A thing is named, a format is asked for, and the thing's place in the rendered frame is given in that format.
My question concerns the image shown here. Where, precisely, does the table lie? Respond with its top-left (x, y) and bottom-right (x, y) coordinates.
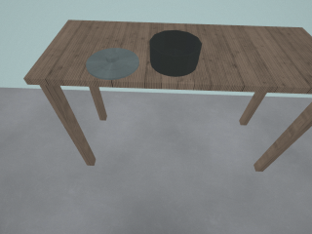
top-left (23, 19), bottom-right (312, 172)

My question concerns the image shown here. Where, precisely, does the knob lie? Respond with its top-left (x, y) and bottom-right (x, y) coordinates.
top-left (105, 52), bottom-right (119, 63)

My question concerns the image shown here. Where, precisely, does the lid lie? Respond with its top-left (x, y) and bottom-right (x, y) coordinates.
top-left (86, 48), bottom-right (139, 80)

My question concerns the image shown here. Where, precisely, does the pot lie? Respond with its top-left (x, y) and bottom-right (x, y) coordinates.
top-left (149, 30), bottom-right (202, 77)

